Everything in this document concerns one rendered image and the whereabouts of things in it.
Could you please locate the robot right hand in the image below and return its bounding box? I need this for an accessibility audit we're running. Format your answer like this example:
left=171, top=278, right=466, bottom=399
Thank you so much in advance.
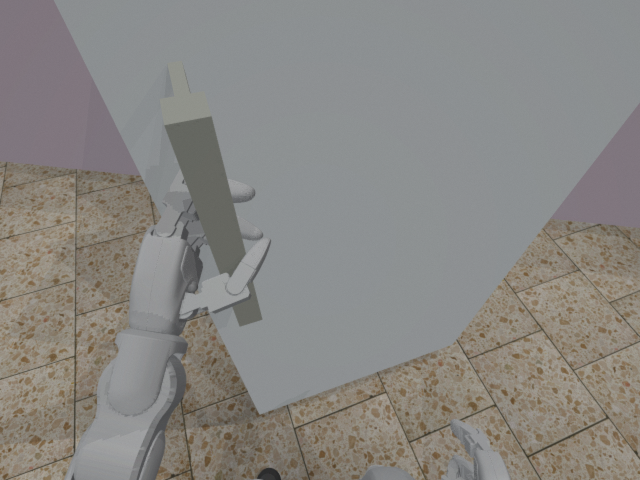
left=441, top=419, right=511, bottom=480

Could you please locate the fridge door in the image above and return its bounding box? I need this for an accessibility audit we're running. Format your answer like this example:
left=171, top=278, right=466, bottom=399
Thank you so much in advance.
left=54, top=0, right=640, bottom=415

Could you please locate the handle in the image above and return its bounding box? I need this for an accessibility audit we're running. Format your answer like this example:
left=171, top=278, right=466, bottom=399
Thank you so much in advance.
left=160, top=61, right=262, bottom=327

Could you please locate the right robot shin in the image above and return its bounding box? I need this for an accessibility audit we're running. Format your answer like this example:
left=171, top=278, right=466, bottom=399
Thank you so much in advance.
left=365, top=465, right=384, bottom=474

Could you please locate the left robot forearm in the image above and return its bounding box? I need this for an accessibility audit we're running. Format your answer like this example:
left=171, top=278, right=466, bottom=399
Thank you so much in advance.
left=64, top=328, right=188, bottom=480

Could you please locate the robot left hand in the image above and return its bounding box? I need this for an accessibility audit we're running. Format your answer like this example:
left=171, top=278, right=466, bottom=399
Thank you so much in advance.
left=129, top=169, right=271, bottom=336

